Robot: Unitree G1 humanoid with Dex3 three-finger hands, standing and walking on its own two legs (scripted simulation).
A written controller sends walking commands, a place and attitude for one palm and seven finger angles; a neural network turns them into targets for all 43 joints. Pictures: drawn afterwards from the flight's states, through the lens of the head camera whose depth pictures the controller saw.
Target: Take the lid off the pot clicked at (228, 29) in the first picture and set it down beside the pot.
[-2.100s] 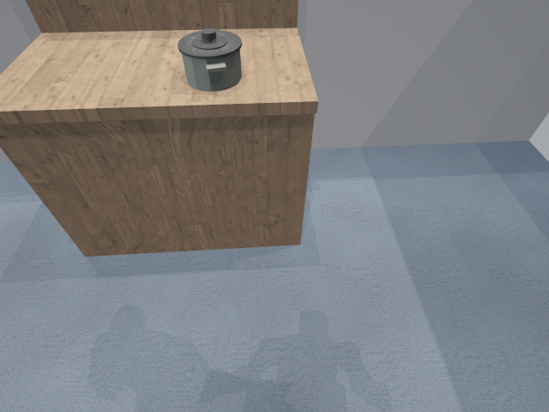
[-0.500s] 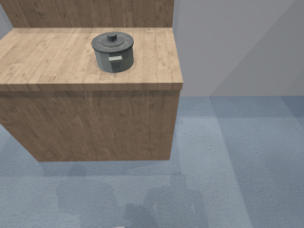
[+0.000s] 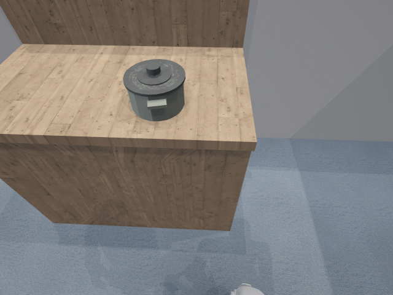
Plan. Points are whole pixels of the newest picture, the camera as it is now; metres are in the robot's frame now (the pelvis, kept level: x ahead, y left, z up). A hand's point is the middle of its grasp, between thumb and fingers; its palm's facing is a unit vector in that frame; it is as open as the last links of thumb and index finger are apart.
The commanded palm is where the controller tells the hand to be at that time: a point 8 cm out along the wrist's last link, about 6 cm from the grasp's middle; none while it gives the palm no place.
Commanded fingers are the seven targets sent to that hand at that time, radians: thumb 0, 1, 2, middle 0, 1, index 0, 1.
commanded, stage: take the last steps up to it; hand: left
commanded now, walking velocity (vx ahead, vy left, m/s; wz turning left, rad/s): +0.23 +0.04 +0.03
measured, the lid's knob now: (153, 68) +0.67 +0.15 +0.10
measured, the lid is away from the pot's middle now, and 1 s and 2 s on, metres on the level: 0.00 0.00 0.00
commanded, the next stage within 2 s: come to a stop and stand still in 0.20 s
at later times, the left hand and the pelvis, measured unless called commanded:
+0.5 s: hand out of the picture +0.12 +0.16 -0.19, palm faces +0.13 -0.98 -0.15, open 7.4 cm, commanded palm none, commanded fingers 0.00 0.90 0.90 -0.20 -0.30 -0.20 -0.30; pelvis +0.15 +0.00 -0.01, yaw +1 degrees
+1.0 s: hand (131, 287) +0.17 +0.17 -0.18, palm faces +0.02 -0.97 -0.26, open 7.4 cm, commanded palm none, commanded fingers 0.00 0.90 0.90 -0.20 -0.30 -0.20 -0.30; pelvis +0.12 -0.02 -0.02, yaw +1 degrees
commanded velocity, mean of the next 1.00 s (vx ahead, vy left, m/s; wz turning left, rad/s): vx -0.01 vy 0.01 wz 0.01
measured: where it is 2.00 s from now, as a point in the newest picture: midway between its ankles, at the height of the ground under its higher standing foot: outside the picture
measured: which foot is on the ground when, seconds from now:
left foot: down 0.00-0.06, up 0.08-0.44, down 0.46-1.00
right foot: up 0.00-0.06, down 0.08-0.48, up 0.50-0.76, down 0.78-1.00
